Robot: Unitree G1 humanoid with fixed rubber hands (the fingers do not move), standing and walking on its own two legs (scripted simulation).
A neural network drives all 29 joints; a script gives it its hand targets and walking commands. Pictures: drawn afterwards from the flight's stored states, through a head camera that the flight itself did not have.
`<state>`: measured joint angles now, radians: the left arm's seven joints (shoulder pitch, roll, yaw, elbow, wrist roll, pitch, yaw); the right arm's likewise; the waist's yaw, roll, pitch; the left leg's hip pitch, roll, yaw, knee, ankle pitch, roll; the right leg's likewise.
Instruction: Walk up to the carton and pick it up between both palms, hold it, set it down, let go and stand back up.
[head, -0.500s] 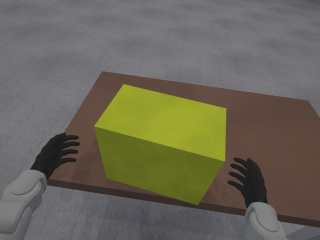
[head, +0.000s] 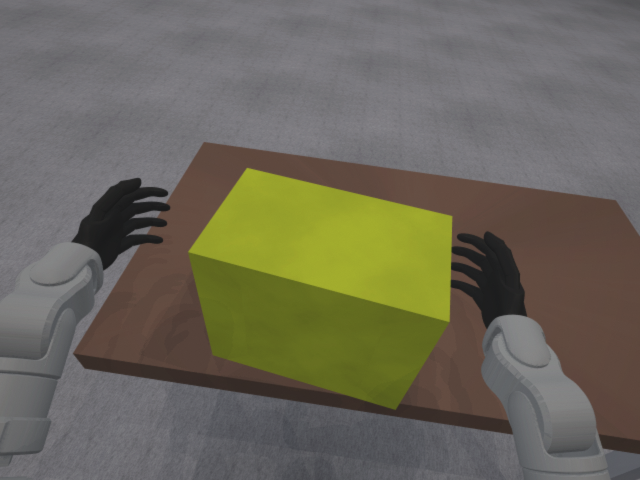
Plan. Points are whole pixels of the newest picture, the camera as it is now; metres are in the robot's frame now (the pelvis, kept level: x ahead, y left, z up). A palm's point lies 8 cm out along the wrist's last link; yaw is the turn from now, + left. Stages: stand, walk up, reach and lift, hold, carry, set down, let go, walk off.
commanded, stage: reach and lift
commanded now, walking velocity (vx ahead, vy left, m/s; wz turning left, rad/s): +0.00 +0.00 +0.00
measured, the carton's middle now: (322, 291) +0.34 +0.00 +0.04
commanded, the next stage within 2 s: none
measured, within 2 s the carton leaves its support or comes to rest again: neither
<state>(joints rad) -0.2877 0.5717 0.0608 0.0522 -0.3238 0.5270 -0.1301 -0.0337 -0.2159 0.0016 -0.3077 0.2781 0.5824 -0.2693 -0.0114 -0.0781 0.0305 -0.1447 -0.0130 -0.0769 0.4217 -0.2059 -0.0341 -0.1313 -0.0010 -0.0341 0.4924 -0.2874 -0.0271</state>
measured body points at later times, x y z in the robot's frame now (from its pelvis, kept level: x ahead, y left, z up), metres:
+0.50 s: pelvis +0.00 +0.00 +0.00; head -0.01 +0.02 +0.45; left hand +0.40 +0.25 +0.19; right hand +0.33 -0.21 +0.16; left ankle +0.02 +0.15 -0.74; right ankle -0.01 -0.09 -0.74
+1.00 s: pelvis +0.00 +0.00 +0.00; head +0.00 +0.02 +0.45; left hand +0.43 +0.23 +0.15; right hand +0.35 -0.21 +0.13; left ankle +0.02 +0.15 -0.74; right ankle -0.01 -0.09 -0.74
